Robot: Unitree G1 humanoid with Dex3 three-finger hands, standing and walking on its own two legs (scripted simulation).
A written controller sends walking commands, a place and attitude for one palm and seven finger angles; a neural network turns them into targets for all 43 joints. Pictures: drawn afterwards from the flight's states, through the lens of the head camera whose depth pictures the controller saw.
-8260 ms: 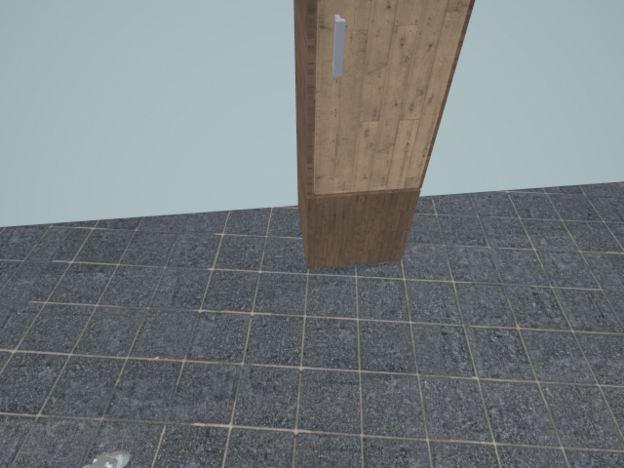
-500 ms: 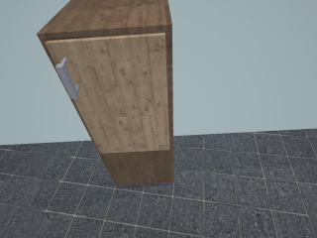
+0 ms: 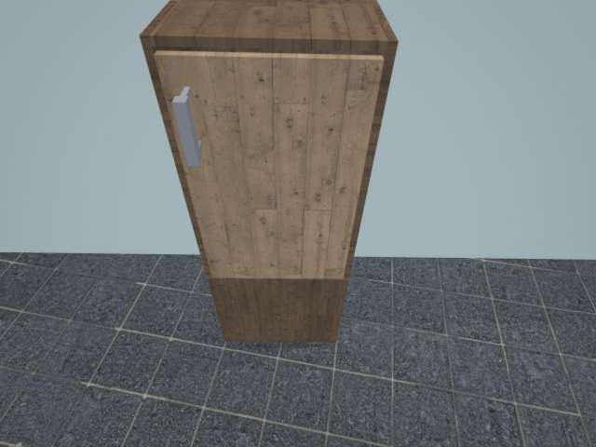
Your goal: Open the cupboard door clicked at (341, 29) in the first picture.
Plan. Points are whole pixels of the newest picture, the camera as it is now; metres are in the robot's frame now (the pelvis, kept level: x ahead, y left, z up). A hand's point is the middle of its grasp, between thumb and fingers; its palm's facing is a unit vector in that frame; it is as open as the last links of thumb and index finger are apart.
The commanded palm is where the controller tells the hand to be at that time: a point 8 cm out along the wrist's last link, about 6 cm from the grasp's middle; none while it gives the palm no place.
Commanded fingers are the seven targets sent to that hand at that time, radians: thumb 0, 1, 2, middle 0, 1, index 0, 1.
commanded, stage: come to a stop and stand still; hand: left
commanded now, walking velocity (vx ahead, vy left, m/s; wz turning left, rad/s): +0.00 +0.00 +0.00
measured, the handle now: (190, 126) +0.57 +0.24 +0.14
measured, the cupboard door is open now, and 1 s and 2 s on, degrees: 0 0 0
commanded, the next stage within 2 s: look again from close up in 1.38 s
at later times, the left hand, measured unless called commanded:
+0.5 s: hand out of the picture +0.04 +0.17 -0.17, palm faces -0.02 -0.98 -0.21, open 7.3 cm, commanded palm none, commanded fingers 0.00 0.90 0.90 -0.20 -0.30 -0.20 -0.30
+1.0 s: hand out of the picture +0.02 +0.12 -0.17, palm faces +0.03 -0.98 -0.19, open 7.3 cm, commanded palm none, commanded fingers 0.00 0.90 0.90 -0.20 -0.30 -0.20 -0.30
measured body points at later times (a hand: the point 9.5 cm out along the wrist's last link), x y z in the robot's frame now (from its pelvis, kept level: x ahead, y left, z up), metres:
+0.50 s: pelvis +0.02 +0.00 +0.00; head +0.04 -0.01 +0.45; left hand +0.05 +0.22 -0.16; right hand -0.01 -0.21 -0.16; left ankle -0.04 +0.07 -0.73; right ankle +0.01 -0.17 -0.73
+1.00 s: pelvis +0.02 -0.05 +0.00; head +0.04 -0.05 +0.45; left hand +0.02 +0.17 -0.16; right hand +0.03 -0.27 -0.15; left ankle -0.04 +0.07 -0.73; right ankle +0.01 -0.17 -0.73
